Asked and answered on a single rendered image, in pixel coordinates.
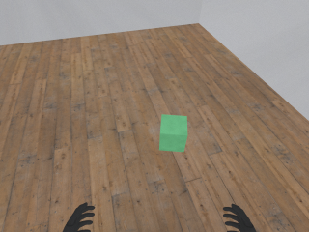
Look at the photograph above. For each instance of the right robot hand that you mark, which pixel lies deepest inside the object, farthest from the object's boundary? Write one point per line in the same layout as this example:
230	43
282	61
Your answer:
243	223

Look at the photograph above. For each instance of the carton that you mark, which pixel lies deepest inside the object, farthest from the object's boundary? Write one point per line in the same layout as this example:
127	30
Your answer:
173	133

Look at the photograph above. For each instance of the left robot hand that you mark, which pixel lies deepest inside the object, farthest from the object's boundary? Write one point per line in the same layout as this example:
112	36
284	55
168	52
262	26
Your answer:
74	222

